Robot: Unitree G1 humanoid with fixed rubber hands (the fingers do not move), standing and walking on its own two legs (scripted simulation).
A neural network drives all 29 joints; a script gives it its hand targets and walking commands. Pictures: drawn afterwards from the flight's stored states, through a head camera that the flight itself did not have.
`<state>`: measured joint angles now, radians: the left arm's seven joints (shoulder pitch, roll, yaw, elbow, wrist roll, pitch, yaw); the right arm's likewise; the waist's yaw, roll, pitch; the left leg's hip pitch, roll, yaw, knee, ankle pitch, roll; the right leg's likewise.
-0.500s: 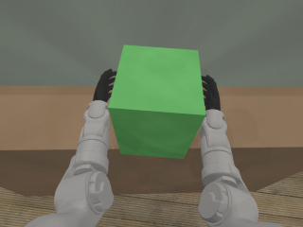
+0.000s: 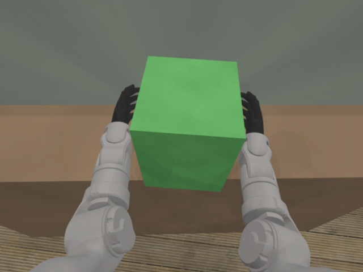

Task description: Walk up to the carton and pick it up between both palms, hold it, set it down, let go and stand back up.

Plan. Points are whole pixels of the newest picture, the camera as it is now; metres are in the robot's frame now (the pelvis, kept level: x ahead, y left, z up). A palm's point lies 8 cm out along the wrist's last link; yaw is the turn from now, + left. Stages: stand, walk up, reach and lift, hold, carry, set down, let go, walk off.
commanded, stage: reach and lift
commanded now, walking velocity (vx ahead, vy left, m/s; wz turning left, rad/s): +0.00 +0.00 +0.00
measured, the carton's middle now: (187, 129) +0.43 -0.04 +0.03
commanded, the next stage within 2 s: none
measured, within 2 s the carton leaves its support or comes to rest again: leaves its support in 0.34 s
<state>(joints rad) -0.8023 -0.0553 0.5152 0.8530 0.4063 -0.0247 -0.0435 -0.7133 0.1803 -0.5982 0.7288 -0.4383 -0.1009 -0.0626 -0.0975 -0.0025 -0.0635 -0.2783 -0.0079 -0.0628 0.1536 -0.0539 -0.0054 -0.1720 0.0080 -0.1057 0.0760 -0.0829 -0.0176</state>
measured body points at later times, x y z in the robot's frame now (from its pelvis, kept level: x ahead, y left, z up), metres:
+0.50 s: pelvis -0.02 +0.00 +0.00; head +0.03 +0.01 +0.45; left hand +0.43 +0.11 +0.08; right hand +0.38 -0.18 +0.09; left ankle +0.00 +0.12 -0.75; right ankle -0.04 -0.10 -0.75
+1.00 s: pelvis -0.02 +0.00 +0.00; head -0.01 +0.03 +0.45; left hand +0.41 +0.11 +0.11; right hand +0.37 -0.18 +0.11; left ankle +0.00 +0.12 -0.75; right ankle -0.04 -0.10 -0.75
